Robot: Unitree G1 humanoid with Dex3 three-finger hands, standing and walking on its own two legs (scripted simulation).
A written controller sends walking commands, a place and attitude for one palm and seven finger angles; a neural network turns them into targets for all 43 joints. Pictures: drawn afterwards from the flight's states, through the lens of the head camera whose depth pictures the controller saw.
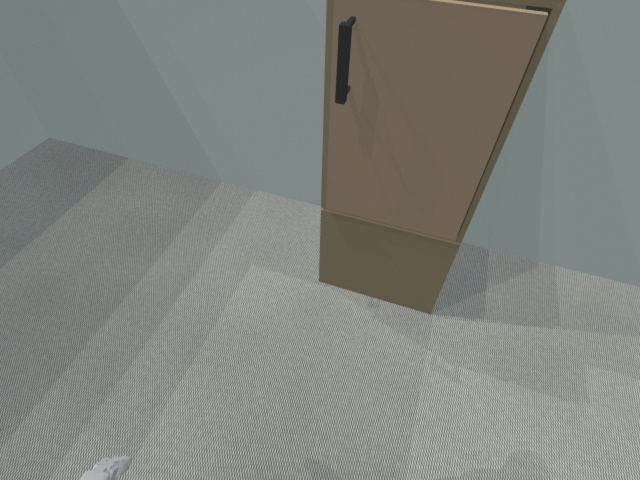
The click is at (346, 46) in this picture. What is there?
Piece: cupboard door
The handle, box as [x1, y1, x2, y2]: [335, 16, 355, 103]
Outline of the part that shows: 352,16 345,22 342,21 339,24 335,102 344,103 346,100 346,94 349,90 349,86 347,84 350,35 351,26 355,19 355,17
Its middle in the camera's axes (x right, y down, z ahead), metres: +0.05 -0.38 +0.83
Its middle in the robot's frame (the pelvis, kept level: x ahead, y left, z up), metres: +0.89 -0.01 +0.12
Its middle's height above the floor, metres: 0.89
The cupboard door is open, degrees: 0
